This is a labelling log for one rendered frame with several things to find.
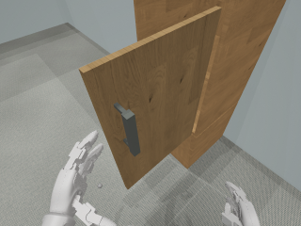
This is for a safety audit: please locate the robot right hand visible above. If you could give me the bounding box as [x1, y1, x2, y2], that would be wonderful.
[221, 181, 261, 226]

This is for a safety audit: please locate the left robot forearm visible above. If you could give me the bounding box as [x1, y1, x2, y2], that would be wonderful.
[41, 213, 76, 226]

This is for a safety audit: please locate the handle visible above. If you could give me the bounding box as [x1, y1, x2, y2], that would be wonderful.
[114, 102, 141, 156]

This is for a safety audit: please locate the robot left hand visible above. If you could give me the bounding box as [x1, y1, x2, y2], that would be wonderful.
[49, 130, 118, 226]

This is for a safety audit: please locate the cupboard door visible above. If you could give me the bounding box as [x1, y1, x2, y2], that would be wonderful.
[78, 6, 222, 189]

